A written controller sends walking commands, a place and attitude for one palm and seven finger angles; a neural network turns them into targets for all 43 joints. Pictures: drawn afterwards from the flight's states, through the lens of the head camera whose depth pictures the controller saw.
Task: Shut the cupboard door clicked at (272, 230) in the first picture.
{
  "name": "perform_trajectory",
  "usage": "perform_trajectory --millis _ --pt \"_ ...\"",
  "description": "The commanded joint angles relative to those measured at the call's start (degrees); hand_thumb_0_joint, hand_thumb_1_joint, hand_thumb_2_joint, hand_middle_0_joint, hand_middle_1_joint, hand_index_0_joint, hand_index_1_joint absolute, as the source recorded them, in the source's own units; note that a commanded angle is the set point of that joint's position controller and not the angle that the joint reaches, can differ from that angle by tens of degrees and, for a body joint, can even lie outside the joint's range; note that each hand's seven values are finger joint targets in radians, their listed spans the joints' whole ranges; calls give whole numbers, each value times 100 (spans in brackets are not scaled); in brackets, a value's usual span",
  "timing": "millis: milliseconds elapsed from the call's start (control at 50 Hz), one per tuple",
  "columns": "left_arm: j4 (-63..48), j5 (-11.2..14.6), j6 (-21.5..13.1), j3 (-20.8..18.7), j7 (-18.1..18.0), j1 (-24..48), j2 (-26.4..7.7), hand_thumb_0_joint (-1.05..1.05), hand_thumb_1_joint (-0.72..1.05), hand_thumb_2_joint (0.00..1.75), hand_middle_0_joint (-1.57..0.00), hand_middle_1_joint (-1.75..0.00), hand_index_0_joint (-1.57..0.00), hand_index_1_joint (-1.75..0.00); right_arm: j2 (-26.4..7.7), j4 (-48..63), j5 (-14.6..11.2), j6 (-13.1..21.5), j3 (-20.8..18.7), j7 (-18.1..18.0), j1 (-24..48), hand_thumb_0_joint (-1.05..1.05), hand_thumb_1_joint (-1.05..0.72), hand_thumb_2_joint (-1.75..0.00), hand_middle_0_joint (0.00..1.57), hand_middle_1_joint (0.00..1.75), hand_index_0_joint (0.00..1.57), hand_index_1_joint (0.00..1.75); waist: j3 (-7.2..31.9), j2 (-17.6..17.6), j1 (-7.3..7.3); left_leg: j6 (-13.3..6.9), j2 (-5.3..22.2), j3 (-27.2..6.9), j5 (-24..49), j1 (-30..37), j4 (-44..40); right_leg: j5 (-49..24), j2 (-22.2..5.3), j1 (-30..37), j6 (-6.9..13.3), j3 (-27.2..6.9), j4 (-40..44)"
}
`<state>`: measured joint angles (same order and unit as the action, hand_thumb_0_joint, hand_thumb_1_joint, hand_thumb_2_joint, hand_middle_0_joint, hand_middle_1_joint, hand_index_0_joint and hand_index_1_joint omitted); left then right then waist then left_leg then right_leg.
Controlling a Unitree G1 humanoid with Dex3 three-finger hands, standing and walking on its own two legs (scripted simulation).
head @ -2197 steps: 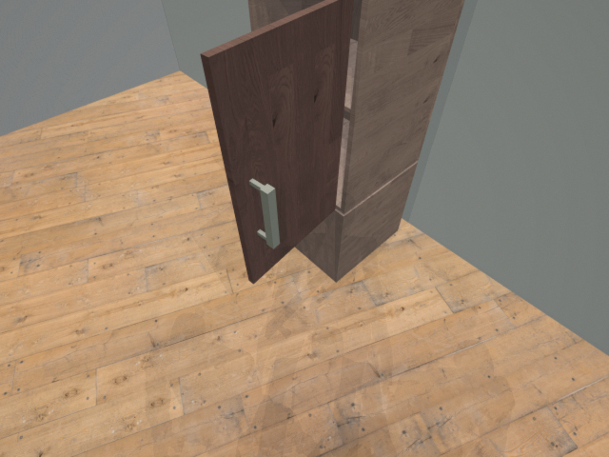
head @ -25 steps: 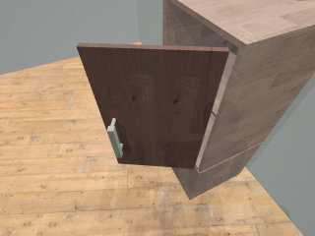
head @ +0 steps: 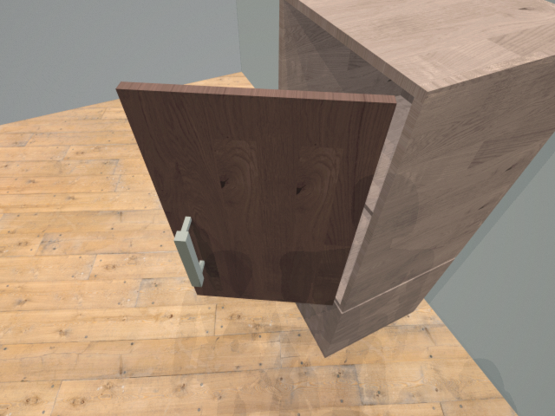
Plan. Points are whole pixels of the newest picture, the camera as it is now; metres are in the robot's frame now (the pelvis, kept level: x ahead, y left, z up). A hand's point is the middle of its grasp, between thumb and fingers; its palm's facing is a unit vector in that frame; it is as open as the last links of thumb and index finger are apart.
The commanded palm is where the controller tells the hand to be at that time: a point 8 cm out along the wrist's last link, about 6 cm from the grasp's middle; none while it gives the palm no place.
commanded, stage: come to a stop and stand still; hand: left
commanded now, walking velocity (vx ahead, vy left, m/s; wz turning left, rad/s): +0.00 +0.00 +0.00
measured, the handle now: (192, 253) +0.42 +0.20 -0.10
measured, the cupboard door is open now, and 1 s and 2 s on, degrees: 60 60 60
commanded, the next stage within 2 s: look again from close up in 0.30 s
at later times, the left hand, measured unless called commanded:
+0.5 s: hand out of the picture -0.01 +0.15 -0.18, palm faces +0.02 -0.98 -0.17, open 7.3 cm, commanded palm none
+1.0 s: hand out of the picture +0.01 +0.15 -0.18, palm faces +0.03 -0.98 -0.19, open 7.3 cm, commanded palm none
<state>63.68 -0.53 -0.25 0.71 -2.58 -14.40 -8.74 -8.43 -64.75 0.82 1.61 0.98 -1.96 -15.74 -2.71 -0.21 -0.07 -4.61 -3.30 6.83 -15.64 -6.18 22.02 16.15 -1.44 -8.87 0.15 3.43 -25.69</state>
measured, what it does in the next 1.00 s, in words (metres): stands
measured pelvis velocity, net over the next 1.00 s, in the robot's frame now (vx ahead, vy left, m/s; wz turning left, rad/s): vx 0.02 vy -0.02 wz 0.01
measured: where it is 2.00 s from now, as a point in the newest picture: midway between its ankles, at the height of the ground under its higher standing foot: outside the picture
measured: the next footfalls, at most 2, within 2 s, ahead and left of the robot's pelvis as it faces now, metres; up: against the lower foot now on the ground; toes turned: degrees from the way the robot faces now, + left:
none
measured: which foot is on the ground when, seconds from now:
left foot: down 0.00-1.00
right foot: down 0.00-1.00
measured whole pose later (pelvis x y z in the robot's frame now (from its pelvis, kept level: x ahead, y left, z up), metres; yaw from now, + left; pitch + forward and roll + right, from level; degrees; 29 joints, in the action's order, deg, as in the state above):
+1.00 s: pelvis +0.02 -0.02 +0.00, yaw +0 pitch +0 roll +0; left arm 64.9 -0.5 -0.8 0.4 -2.8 -15.4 -8.1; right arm -7.1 -66.9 0.8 1.7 0.8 -2.5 -15.5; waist -3.6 0.6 0.2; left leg -3.2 -2.3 6.0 -15.9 -4.0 20.0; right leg 16.5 -0.2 -6.4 1.4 4.1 -23.3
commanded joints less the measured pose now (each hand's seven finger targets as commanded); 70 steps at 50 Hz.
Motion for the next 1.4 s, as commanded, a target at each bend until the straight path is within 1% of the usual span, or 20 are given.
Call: perform_trajectory --millis 0,120,240,260,320,460,720,740,800,860,980,1020,1040,1100,1160,1240,1280,1300,1340,1380 --pt "-118 -4 -80 -75 -15 -408 -487 0 90 90 -20 -30 -20 -30 -512 86 -6 85 -71 -42 -406 0 -90 -90 20 30 20 30 -49 52 17 167 972 -873 1827 -33 -405 -1314 -542 -80 215 -555 284" --pt "-51 -2 -101 -64 -12 -490 -463 0 90 90 -20 -30 -20 -30 -499 27 -10 82 -72 -48 -368 0 -90 -90 20 30 20 30 -16 36 22 168 971 -842 1795 68 -390 -1426 -559 -53 227 -577 356" --pt "-27 -9 -109 -53 -11 -540 -400 0 90 90 -20 -30 -20 -30 -412 -13 -17 65 -75 -48 -397 0 -90 -90 20 30 20 30 -154 132 10 161 966 -838 1550 -34 -439 -1340 -541 -45 234 -587 441" --pt "-13 -5 -107 -47 -11 -556 -401 0 90 90 -20 -30 -20 -30 -442 -20 -18 69 -70 -48 -379 0 -90 -90 20 30 20 30 -181 59 25 173 953 -839 1527 -45 -449 -1317 -553 -70 235 -602 444" --pt "2 1 -117 -54 -11 -589 -396 0 90 90 -20 -30 -20 -30 -442 -32 -13 83 -69 -54 -378 0 -90 -90 20 30 20 30 -42 25 32 171 959 -851 1668 51 -425 -1403 -558 -1 239 -601 440" --pt "25 1 -111 -59 -16 -611 -362 0 90 90 -20 -30 -20 -30 -412 -69 -17 82 -68 -73 -403 0 -90 -90 20 30 20 30 -120 -5 44 171 969 -838 1846 45 -399 -1509 -555 19 240 -566 422" --pt "30 8 -117 -85 -29 -590 -361 0 90 90 -20 -30 -20 -30 -395 -123 -8 86 -82 -95 -492 0 -90 -90 20 30 20 30 -28 44 43 181 1001 -821 2183 181 -392 -1765 -566 126 255 -537 378" --pt "11 -1 -114 -89 -31 -604 -345 0 90 90 -20 -30 -20 -30 -350 -124 -11 82 -83 -96 -479 0 -90 -90 20 30 20 30 -133 56 53 170 994 -812 2140 116 -393 -1771 -557 119 253 -534 397" --pt "17 6 -122 -94 -33 -601 -374 0 90 90 -20 -30 -20 -30 -392 -121 -5 81 -88 -95 -474 0 -90 -90 20 30 20 30 -32 50 46 191 994 -822 2160 201 -390 -1842 -570 137 261 -552 384" --pt "16 4 -121 -89 -28 -616 -358 0 90 90 -20 -30 -20 -30 -370 -133 -9 77 -86 -93 -453 0 -90 -90 20 30 20 30 -151 90 60 191 984 -814 1989 126 -413 -1794 -575 104 258 -570 431" --pt "4 7 -127 -99 -30 -614 -368 0 90 90 -20 -30 -20 -30 -379 -136 -9 76 -92 -94 -447 0 -90 -90 20 30 20 30 -76 48 49 196 985 -821 2035 205 -425 -1830 -582 134 267 -570 450" --pt "-72 2 -121 -144 -44 -533 -500 0 90 90 -20 -30 -20 -30 -454 -60 -22 71 -136 -100 -398 0 -90 -90 20 30 20 30 -65 -46 58 204 1010 -834 2422 195 -400 -2126 -648 104 288 -611 357" --pt "-117 -4 -101 -157 -61 -533 -474 0 90 90 -20 -30 -20 -30 -368 -27 -29 49 -143 -103 -396 0 -90 -90 20 30 20 30 -125 -46 67 213 1010 -822 2597 138 -353 -2324 -667 98 289 -632 291" --pt "-171 -10 -52 -218 -90 -607 -529 0 90 90 -20 -30 -20 -30 -426 76 -13 -30 -209 -108 -356 0 -90 -90 20 30 20 30 70 -47 98 250 1031 -764 2807 212 -91 -2657 -782 35 324 -707 52" --pt "-304 -32 -5 -301 -103 -557 -631 0 90 90 -20 -30 -20 -30 -509 223 3 -117 -298 -98 -280 0 -90 -90 20 30 20 30 190 48 112 264 1029 -695 2709 87 184 -2858 -875 -12 386 -784 -167" --pt "-470 -60 51 -382 -93 -467 -763 0 90 90 -20 -30 -20 -30 -550 443 7 -218 -388 -74 -177 0 -90 -90 20 30 20 30 338 360 113 315 894 -573 2184 -195 662 -3054 -1134 -47 602 -1010 -247" --pt "-533 -57 63 -363 -84 -360 -749 0 90 90 -20 -30 -20 -30 -455 490 -4 -229 -383 -54 -178 0 -90 -90 20 30 20 30 381 536 42 371 755 -558 1531 -175 730 -2596 -1230 -269 735 -1153 -100" --pt "-562 -53 60 -333 -72 -246 -699 0 90 90 -20 -30 -20 -30 -395 479 -7 -221 -368 -39 -193 0 -90 -90 20 30 20 30 372 564 -9 362 758 -603 1276 -78 593 -2134 -1159 -444 706 -1114 -18" --pt "-630 -47 59 -264 -45 -67 -534 0 90 90 -20 -30 -20 -30 -343 441 13 -179 -326 -9 -187 0 -90 -90 20 30 20 30 206 267 -32 244 950 -860 865 -76 50 -870 -769 -691 439 -860 61" --pt "-570 -53 31 -223 -5 -59 -553 0 90 90 -20 -30 -20 -30 -548 412 19 -95 -293 20 30 0 -90 -90 20 30 20 30 -29 -53 63 123 1087 -1166 276 -454 -473 -122 -495 -500 251 -678 209"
